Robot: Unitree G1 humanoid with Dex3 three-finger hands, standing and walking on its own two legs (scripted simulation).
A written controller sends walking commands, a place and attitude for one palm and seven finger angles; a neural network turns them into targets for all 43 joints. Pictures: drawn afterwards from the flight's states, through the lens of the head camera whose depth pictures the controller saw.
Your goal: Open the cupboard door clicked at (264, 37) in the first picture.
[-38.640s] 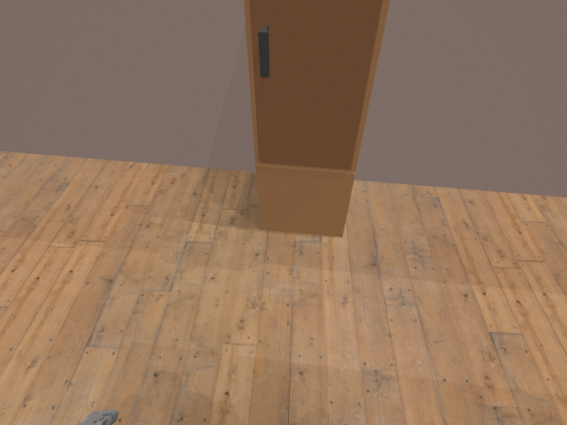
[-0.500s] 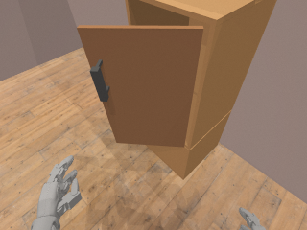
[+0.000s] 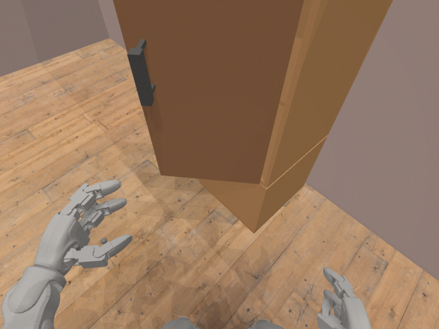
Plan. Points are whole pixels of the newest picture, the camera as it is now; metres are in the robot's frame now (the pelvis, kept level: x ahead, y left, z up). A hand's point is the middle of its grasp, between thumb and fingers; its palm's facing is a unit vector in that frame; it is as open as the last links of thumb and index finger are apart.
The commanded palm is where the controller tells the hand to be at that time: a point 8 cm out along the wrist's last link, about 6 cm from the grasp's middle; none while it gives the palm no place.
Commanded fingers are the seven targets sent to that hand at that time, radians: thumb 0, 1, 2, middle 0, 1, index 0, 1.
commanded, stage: raise the hand with hooked fingers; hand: left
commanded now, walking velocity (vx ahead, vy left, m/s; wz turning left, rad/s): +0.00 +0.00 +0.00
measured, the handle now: (144, 73) +0.60 +0.20 +0.14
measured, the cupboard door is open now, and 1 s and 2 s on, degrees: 41 41 41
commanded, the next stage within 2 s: move the hooked fingers beside the handle in 1.40 s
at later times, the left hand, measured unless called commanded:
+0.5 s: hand (53, 201) +0.28 +0.27 +0.12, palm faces +0.01 -1.00 -0.06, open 13.1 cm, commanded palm +0.25 +0.32 +0.12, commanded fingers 0.00 -0.50 0.30 -0.30 -1.20 -0.30 -1.20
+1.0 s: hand (35, 160) +0.32 +0.29 +0.16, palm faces -0.01 -1.00 -0.05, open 14.0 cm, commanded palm +0.29 +0.33 +0.16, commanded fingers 0.00 -0.50 0.30 -0.30 -1.20 -0.30 -1.20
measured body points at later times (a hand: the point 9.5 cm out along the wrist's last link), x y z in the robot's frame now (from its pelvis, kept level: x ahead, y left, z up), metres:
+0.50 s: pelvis +0.02 +0.02 +0.02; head +0.04 +0.03 +0.47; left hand +0.28 +0.32 +0.12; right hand +0.20 -0.22 -0.03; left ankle +0.02 +0.10 -0.69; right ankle +0.03 -0.09 -0.69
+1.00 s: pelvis +0.03 +0.01 +0.04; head +0.04 +0.01 +0.49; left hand +0.32 +0.35 +0.17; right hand +0.19 -0.23 -0.04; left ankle +0.02 +0.10 -0.69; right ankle +0.03 -0.09 -0.69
